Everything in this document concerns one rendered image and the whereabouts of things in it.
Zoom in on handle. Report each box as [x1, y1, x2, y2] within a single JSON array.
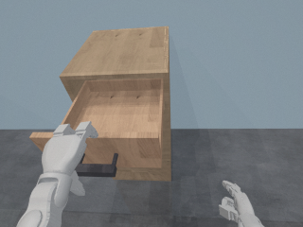
[[75, 153, 118, 178]]

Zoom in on right robot hand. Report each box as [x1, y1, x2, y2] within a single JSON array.
[[219, 181, 255, 223]]

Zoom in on cabinet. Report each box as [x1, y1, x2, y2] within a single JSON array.
[[59, 26, 171, 182]]

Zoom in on robot right forearm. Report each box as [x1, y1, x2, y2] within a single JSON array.
[[238, 213, 264, 227]]

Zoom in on left robot hand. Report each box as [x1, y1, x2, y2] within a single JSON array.
[[42, 121, 98, 196]]

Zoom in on robot left forearm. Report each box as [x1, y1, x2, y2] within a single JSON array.
[[16, 171, 73, 227]]

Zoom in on drawer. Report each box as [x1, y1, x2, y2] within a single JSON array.
[[29, 78, 164, 168]]

